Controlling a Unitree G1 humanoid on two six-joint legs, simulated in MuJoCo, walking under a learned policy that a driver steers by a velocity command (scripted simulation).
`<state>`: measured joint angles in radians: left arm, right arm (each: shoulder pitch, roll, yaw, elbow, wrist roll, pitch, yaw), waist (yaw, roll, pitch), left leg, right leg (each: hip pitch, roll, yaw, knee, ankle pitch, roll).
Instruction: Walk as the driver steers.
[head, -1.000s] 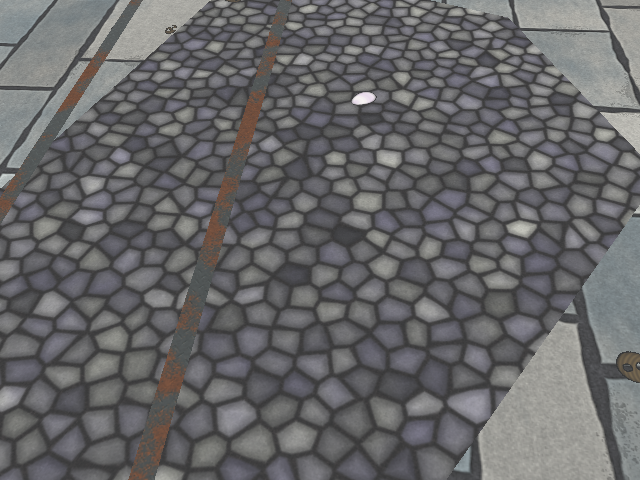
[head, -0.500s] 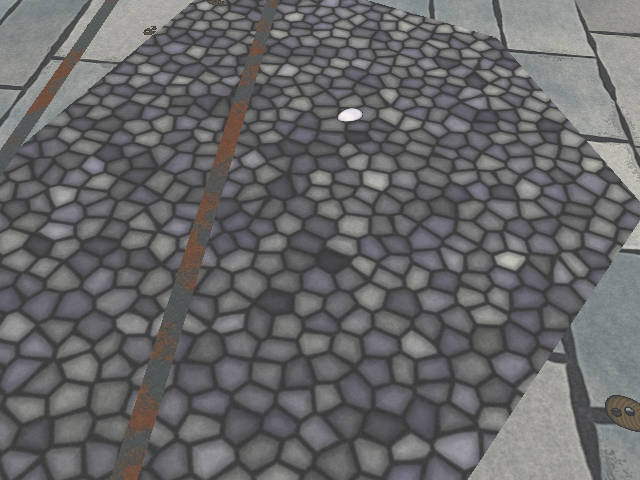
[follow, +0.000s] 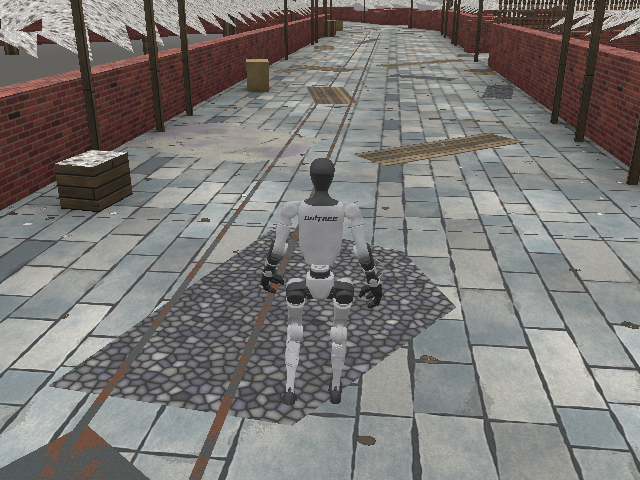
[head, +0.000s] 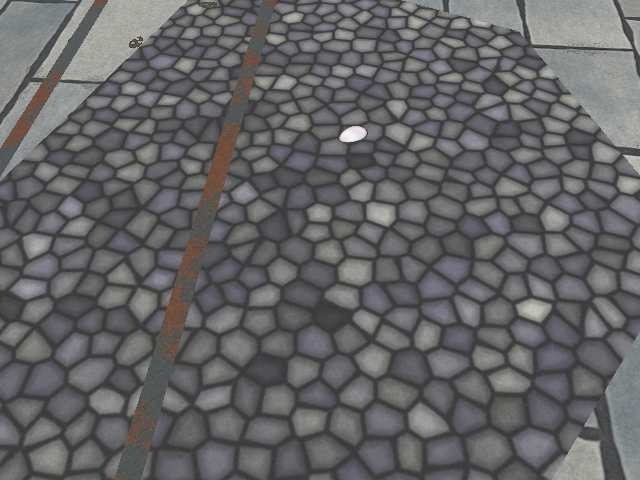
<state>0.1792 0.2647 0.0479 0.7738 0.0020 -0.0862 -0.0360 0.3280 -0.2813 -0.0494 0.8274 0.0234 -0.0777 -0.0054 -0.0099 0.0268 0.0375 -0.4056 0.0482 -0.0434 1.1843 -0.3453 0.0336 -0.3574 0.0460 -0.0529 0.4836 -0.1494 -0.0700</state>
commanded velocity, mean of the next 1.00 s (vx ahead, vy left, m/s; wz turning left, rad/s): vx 0.50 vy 0.00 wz -0.13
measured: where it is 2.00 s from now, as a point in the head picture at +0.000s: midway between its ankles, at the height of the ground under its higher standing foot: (403, 248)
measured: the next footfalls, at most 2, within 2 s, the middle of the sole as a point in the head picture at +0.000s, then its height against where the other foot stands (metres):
left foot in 0.42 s outside the picture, level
right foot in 0.96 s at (391, 374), level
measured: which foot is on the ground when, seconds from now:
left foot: up 0.00-0.40, down 0.42-0.96, up 0.98-1.00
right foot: down 0.00-0.42, up 0.44-0.94, down 0.96-1.00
